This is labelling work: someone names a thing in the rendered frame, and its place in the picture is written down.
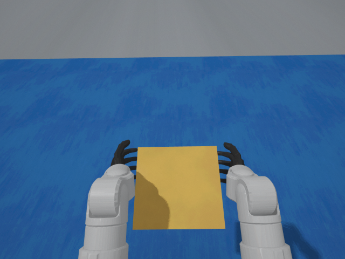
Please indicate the carton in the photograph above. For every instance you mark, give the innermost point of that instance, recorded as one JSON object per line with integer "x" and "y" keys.
{"x": 178, "y": 188}

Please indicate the robot right forearm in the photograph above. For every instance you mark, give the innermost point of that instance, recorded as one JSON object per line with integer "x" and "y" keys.
{"x": 258, "y": 213}

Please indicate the right robot hand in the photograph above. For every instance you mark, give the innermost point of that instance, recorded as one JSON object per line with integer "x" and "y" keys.
{"x": 234, "y": 156}

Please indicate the left robot hand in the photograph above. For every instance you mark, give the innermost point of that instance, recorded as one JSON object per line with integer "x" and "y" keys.
{"x": 121, "y": 152}

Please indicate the robot left forearm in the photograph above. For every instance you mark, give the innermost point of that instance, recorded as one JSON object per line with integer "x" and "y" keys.
{"x": 107, "y": 215}

